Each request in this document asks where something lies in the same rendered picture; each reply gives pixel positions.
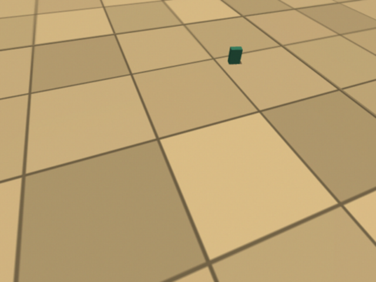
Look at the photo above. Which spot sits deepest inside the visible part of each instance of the carton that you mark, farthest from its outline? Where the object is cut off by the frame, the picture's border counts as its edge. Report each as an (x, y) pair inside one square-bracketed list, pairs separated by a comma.
[(235, 55)]

